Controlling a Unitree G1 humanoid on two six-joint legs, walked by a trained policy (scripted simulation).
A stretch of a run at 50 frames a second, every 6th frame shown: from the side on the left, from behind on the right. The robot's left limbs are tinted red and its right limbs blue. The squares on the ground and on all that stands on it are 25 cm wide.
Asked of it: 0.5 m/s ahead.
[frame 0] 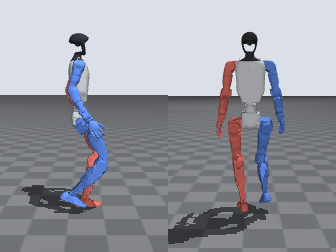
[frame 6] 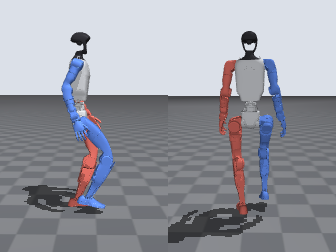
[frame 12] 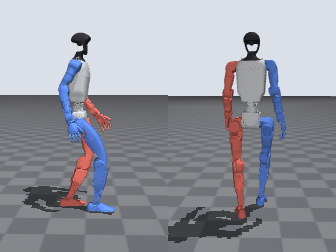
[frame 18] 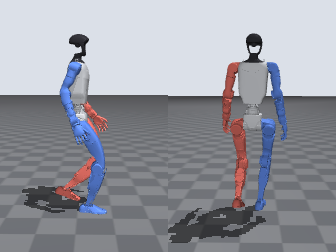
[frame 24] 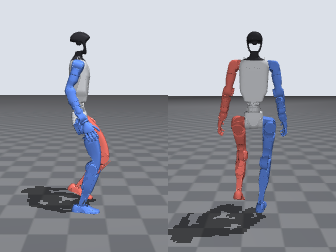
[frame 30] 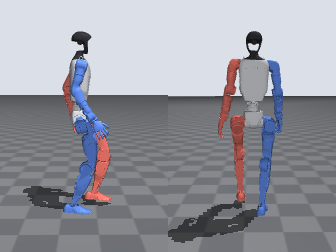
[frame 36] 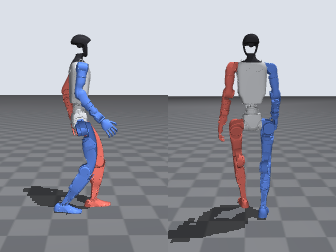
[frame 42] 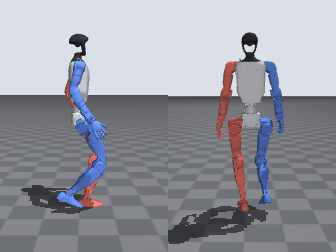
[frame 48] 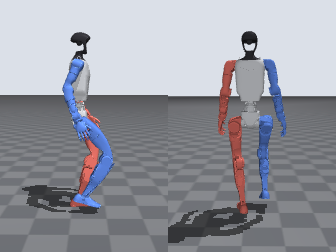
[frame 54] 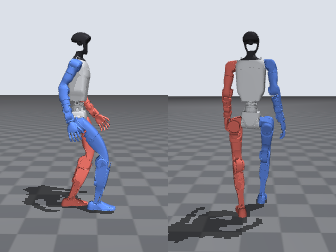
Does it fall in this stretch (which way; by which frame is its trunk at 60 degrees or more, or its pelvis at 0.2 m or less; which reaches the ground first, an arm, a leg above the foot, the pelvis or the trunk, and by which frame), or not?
no
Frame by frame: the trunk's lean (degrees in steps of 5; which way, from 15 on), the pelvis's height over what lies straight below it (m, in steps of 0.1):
0: 0, 0.8
6: 0, 0.8
12: 0, 0.8
18: 0, 0.7
24: 0, 0.8
30: 5, 0.8
36: 0, 0.7
42: 0, 0.8
48: 0, 0.8
54: 5, 0.8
